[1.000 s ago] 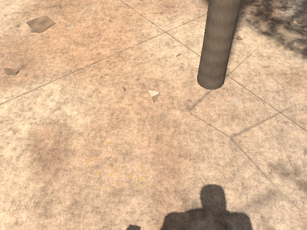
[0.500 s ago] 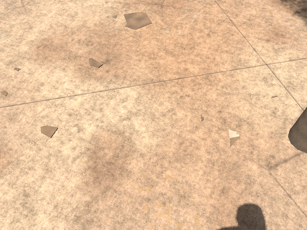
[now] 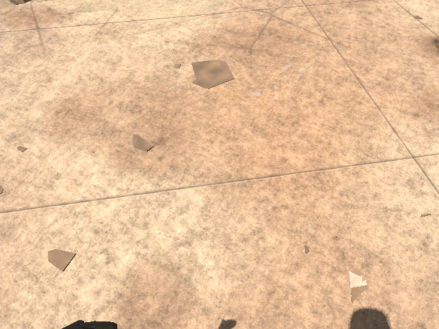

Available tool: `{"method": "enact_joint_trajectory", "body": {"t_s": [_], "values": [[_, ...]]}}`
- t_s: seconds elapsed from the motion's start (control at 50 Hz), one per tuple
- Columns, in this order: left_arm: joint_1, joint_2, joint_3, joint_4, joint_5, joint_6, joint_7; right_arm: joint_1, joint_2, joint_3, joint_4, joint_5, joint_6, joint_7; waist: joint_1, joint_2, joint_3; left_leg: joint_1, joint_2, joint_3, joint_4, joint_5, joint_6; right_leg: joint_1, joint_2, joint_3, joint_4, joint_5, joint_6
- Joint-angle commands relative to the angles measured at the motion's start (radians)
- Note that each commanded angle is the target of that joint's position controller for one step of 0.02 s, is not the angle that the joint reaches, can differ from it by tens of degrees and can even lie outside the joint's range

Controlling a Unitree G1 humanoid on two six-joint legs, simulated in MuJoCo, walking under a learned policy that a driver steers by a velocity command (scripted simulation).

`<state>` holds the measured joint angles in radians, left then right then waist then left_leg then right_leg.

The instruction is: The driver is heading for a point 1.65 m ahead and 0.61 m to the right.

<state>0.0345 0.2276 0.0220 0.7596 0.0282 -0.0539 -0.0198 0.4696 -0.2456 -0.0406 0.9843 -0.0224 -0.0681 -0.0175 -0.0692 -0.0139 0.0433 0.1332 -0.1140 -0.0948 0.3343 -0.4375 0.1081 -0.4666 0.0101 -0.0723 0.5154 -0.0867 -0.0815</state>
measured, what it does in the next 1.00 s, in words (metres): walks ahead, turning right: left foot, then right foot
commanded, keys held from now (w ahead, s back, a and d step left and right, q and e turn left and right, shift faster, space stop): e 0.84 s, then no key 0.16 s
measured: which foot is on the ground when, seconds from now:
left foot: down 0.00-0.02, up 0.04-0.48, down 0.50-0.96, up 0.98-1.00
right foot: down 0.00-0.50, up 0.52-0.94, down 0.96-1.00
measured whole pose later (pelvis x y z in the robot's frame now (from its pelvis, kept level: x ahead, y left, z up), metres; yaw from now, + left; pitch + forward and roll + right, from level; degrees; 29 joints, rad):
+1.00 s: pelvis +0.12 +0.00 +0.01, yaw -30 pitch +0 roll +0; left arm 0.15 0.27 0.04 0.74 0.02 0.05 -0.03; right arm 0.22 -0.31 -0.06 0.78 -0.02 0.03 0.00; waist -0.03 0.04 0.06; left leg -0.34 0.08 0.12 0.69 -0.42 -0.01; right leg -0.24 0.03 -0.02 0.55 -0.29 -0.06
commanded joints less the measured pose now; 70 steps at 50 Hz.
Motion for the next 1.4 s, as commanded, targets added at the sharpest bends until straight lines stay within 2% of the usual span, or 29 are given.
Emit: {"method": "enact_joint_trajectory", "body": {"t_s": [0.02, 0.04, 0.06, 0.1, 0.18, 0.24, 0.42, 0.48, 0.5, 0.52, 0.54, 0.56, 0.6, 0.66, 0.74, 0.86, 0.92, 0.94, 0.96, 0.98, 1.0, 1.04, 1.08, 1.14, 1.22, 1.28, 1.32, 1.36, 1.4], "values": [[0.463, 0.281, 0.084, 0.062, 0.037, -0.026, 0.034, 0.052, -0.073, -0.009, -0.080, 0.048, -0.021, 0.004, 0.189, -0.138, -0.334, -0.459, 0.075, 0.061, 0.822, 0.583, -0.041, 0.750, -0.335, 0.470, -0.040, 0.163, -0.205], [0.431, 0.250, 0.081, 0.079, 0.000, -0.011, 0.019, 0.081, -0.118, -0.023, -0.063, 0.034, -0.019, -0.001, 0.152, -0.173, -0.367, -0.607, -0.038, 0.044, 1.010, -0.078, -0.050, 0.757, -0.438, 0.733, -0.142, 0.485, -0.294], [0.317, 0.205, 0.070, 0.062, -0.032, -0.009, 0.010, 0.021, -0.122, -0.024, -0.073, 0.003, -0.012, -0.004, 0.099, -0.068, -0.226, -0.649, 0.046, -0.002, 1.046, -0.017, -0.052, 0.614, -0.396, 0.599, -0.136, 0.530, -0.284], [0.221, 0.096, 0.037, 0.058, -0.031, -0.016, 0.004, -0.086, -0.092, -0.016, -0.101, -0.011, -0.010, 0.004, 0.071, 0.001, -0.067, -0.665, 0.118, 0.025, 0.933, 0.051, -0.066, 0.414, -0.291, 0.381, -0.184, 0.636, -0.227], [0.234, 0.149, 0.048, 0.084, -0.023, -0.019, 0.009, -0.089, -0.064, -0.009, -0.131, -0.014, 0.033, 0.011, 0.018, -0.037, -0.085, -0.565, 0.121, 0.062, 0.780, 0.086, -0.120, 0.263, -0.200, 0.256, -0.210, 0.769, -0.195], [0.245, 0.176, 0.056, 0.079, -0.018, -0.004, 0.012, -0.154, -0.062, -0.005, -0.161, -0.009, 0.050, 0.005, 0.024, -0.051, -0.105, -0.575, 0.119, 0.080, 0.654, 0.137, -0.146, 0.235, -0.168, 0.244, -0.205, 0.715, -0.181], [0.292, 0.203, 0.085, 0.050, -0.006, 0.061, 0.023, -0.335, -0.088, 0.001, -0.235, 0.015, 0.068, -0.021, 0.095, -0.110, -0.079, -0.550, 0.087, 0.047, 0.397, 0.105, -0.144, 0.269, -0.156, 0.429, -0.137, 0.314, -0.138], [0.225, 0.202, 0.090, 0.022, -0.018, 0.078, 0.028, -0.246, -0.091, 0.001, -0.226, 0.020, 0.046, -0.033, 0.041, -0.111, -0.067, -0.389, 0.080, 0.038, 0.099, 0.170, -0.116, 0.240, -0.119, 0.496, -0.061, 0.247, -0.075], [0.217, 0.173, 0.083, 0.005, -0.027, 0.078, 0.030, -0.210, -0.126, -0.008, -0.222, 0.008, 0.035, -0.041, 0.037, -0.058, -0.081, -0.282, 0.168, -0.030, -0.017, 0.238, -0.094, 0.173, -0.072, 0.476, 0.008, 0.111, -0.025], [0.290, 0.076, 0.061, -0.009, -0.030, 0.075, 0.032, -0.223, -0.203, -0.019, -0.242, -0.007, 0.033, -0.051, 0.092, 0.175, -0.122, -0.177, 0.437, -0.253, -0.065, 0.450, -0.032, 0.085, 0.041, 0.306, 0.226, -0.264, 0.031], [0.311, 0.133, 0.077, -0.017, -0.024, 0.086, 0.041, -0.257, -0.250, -0.031, -0.251, 0.003, 0.050, -0.043, 0.098, 0.284, -0.113, -0.218, 0.554, -0.409, -0.054, 0.693, 0.118, -0.050, 0.161, 0.133, 0.399, -0.589, 0.053], [0.315, 0.187, 0.089, 0.002, 0.002, 0.092, 0.041, -0.238, -0.194, -0.023, -0.259, 0.009, 0.056, -0.036, 0.095, 0.160, -0.111, -0.229, 0.539, -0.360, -0.041, 0.744, 0.158, -0.048, 0.089, 0.150, 0.552, -0.562, 0.064], [0.293, 0.180, 0.097, 0.022, -0.005, 0.108, 0.028, -0.317, -0.117, 0.000, -0.280, 0.005, 0.061, -0.032, 0.123, 0.086, -0.058, -0.280, 0.402, -0.138, -0.028, 0.701, 0.094, -0.038, 0.052, 0.151, 0.626, -0.433, 0.093], [0.267, 0.166, 0.090, 0.010, -0.014, 0.127, 0.002, -0.304, -0.130, -0.006, -0.286, -0.004, 0.060, -0.034, 0.105, 0.167, -0.079, -0.241, 0.332, -0.004, -0.007, 0.764, 0.072, -0.052, 0.053, 0.116, 0.653, -0.345, 0.134], [0.186, 0.153, 0.079, -0.031, -0.016, 0.139, -0.012, -0.238, -0.154, -0.021, -0.272, -0.004, 0.061, -0.029, 0.061, 0.173, -0.086, -0.177, 0.381, 0.012, -0.010, 0.686, 0.103, -0.069, 0.026, 0.097, 0.540, -0.342, 0.149], [0.129, 0.136, 0.059, -0.076, -0.026, 0.140, -0.030, -0.254, -0.202, -0.045, -0.271, -0.014, 0.062, 0.001, 0.044, 0.212, -0.087, -0.271, 0.397, 0.086, 0.028, 0.590, 0.087, 0.122, 0.004, 0.030, 0.262, -0.359, 0.108], [0.184, 0.127, 0.053, -0.064, -0.023, 0.124, -0.025, -0.266, -0.219, -0.054, -0.261, 0.000, 0.070, 0.014, 0.078, 0.191, -0.107, -0.300, 0.390, 0.097, 0.116, 0.582, 0.053, 0.248, 0.032, -0.007, 0.028, -0.255, 0.072], [0.209, 0.136, 0.052, -0.054, -0.010, 0.112, -0.016, -0.256, -0.211, -0.053, -0.252, 0.008, 0.075, 0.017, 0.097, 0.141, -0.100, -0.361, 0.373, 0.121, 0.170, 0.513, 0.001, 0.333, 0.029, 0.019, -0.129, -0.120, 0.060], [0.215, 0.202, 0.062, -0.057, 0.009, 0.096, -0.004, -0.211, -0.159, -0.041, -0.252, 0.004, 0.081, 0.023, 0.082, -0.055, -0.099, -0.487, 0.299, 0.194, 0.337, 0.307, -0.073, 0.423, -0.128, 0.245, -0.261, -0.074, 0.034], [0.198, 0.329, 0.084, -0.083, -0.001, 0.086, -0.002, -0.234, -0.078, -0.016, -0.303, 0.002, 0.094, 0.019, 0.077, -0.286, -0.053, -0.676, 0.130, 0.225, 0.465, -0.157, -0.130, 0.392, -0.386, 0.534, -0.262, 0.305, -0.092], [0.241, 0.281, 0.080, -0.064, -0.002, 0.081, 0.004, -0.278, -0.127, -0.024, -0.287, -0.002, 0.114, 0.005, 0.132, -0.174, -0.083, -0.598, 0.164, 0.096, 0.598, -0.171, -0.130, 0.316, -0.393, 0.480, -0.234, 0.323, -0.182], [0.104, 0.181, 0.046, -0.066, -0.009, 0.085, 0.025, -0.237, -0.130, -0.029, -0.252, 0.010, 0.116, 0.013, 0.048, -0.130, -0.016, -0.579, 0.169, 0.067, 0.615, -0.030, -0.124, 0.266, -0.261, 0.330, -0.256, 0.194, -0.129], [0.074, 0.156, 0.035, -0.064, -0.016, 0.083, 0.038, -0.194, -0.156, -0.039, -0.217, -0.012, 0.108, 0.018, 0.039, -0.151, -0.041, -0.566, 0.153, 0.088, 0.622, 0.041, -0.135, 0.326, -0.195, 0.257, -0.235, 0.318, -0.101], [0.120, 0.147, 0.027, -0.029, -0.020, 0.075, 0.038, -0.198, -0.124, -0.031, -0.202, -0.002, 0.110, 0.020, 0.060, -0.096, -0.075, -0.538, 0.146, 0.087, 0.543, 0.035, -0.152, 0.394, -0.202, 0.245, -0.219, 0.343, -0.108], [0.131, 0.133, 0.016, 0.013, -0.016, 0.071, 0.047, -0.247, -0.098, -0.014, -0.195, -0.006, 0.114, 0.013, 0.091, -0.102, -0.046, -0.464, 0.133, 0.086, 0.339, 0.024, -0.140, 0.380, -0.206, 0.284, -0.240, 0.140, -0.110], [0.109, 0.164, 0.021, 0.039, -0.007, 0.061, 0.049, -0.225, -0.098, -0.011, -0.165, 0.002, 0.109, -0.010, 0.075, -0.104, -0.045, -0.369, 0.113, 0.095, 0.188, 0.061, -0.124, 0.335, -0.197, 0.314, -0.217, 0.094, -0.098], [0.105, 0.144, 0.014, 0.058, -0.021, 0.056, 0.046, -0.161, -0.088, 0.000, -0.127, -0.008, 0.096, -0.020, 0.036, -0.051, -0.091, -0.201, 0.132, 0.081, -0.007, 0.246, -0.106, 0.269, -0.175, 0.313, -0.211, -0.066, -0.047], [0.126, 0.135, 0.017, 0.068, -0.026, 0.060, 0.038, -0.163, -0.173, -0.017, -0.120, -0.023, 0.077, -0.016, 0.058, 0.021, -0.054, -0.170, 0.200, -0.041, 0.026, -0.055, -0.043, 0.107, -0.066, 0.265, -0.189, -0.464, -0.012], [0.045, 0.132, 0.019, 0.049, -0.003, 0.067, 0.023, -0.120, -0.206, -0.034, -0.097, -0.008, 0.070, 0.003, 0.010, 0.174, 0.074, -0.301, 0.313, -0.254, -0.147, -0.397, 0.061, 0.029, 0.048, 0.116, 0.030, -0.444, 0.005]]}}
